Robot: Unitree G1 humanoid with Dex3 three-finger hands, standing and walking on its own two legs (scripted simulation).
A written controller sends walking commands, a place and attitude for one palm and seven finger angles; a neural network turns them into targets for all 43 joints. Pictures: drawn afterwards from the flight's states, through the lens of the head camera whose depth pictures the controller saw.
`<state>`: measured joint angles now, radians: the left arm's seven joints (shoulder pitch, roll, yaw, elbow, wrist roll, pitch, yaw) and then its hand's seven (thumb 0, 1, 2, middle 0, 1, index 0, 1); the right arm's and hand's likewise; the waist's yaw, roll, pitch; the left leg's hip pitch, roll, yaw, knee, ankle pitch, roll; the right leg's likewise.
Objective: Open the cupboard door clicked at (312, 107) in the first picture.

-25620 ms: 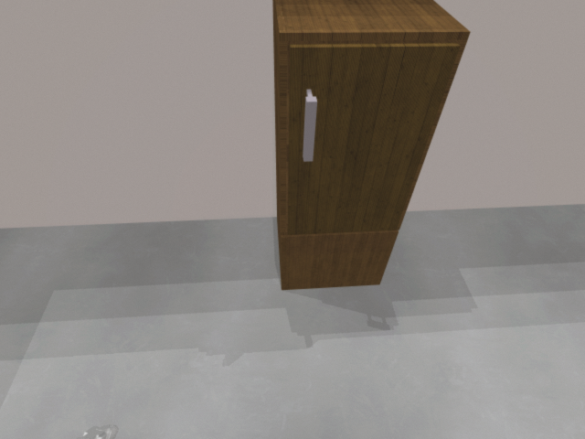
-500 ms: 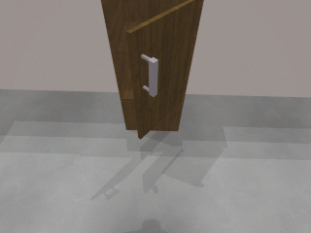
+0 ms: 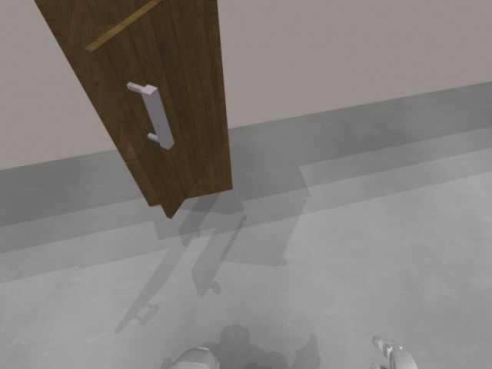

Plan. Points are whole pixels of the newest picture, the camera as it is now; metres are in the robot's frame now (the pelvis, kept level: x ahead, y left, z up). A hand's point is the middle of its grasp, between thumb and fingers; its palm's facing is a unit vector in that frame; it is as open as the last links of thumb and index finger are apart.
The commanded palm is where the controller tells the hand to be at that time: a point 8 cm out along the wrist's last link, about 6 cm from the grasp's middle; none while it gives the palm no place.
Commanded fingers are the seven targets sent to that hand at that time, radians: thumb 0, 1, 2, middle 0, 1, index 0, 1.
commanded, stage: walk to a spot facing it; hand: left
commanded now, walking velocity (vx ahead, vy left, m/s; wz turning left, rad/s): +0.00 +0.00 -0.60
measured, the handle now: (151, 117) +0.57 +0.26 +0.02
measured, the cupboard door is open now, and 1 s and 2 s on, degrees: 50 50 50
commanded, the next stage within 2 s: none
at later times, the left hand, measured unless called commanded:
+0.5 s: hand (162, 347) +0.16 +0.18 -0.17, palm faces -0.28 -0.92 -0.29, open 7.4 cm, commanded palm none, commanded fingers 0.00 0.90 0.90 -0.20 -0.30 -0.20 -0.30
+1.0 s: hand (239, 287) +0.28 +0.05 -0.16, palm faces -0.61 -0.77 -0.20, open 7.4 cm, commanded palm none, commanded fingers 0.00 0.90 0.90 -0.20 -0.30 -0.20 -0.30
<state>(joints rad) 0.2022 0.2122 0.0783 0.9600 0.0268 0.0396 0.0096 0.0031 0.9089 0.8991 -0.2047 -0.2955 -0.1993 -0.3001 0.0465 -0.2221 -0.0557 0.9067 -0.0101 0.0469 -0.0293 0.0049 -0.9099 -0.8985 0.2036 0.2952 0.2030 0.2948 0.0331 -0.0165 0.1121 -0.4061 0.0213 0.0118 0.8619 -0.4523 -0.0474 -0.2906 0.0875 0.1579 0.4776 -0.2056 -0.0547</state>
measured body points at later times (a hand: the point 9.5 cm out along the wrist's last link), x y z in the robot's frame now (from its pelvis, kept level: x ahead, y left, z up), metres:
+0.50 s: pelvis +0.00 -0.01 -0.01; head +0.06 -0.04 +0.43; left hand +0.17 +0.23 -0.15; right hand -0.02 -0.29 -0.16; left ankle +0.00 +0.14 -0.69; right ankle -0.01 -0.12 -0.74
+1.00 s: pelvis +0.05 -0.05 +0.00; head +0.09 -0.07 +0.44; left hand +0.31 +0.09 -0.14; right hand -0.11 -0.24 -0.14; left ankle +0.09 +0.11 -0.74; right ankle +0.01 -0.17 -0.72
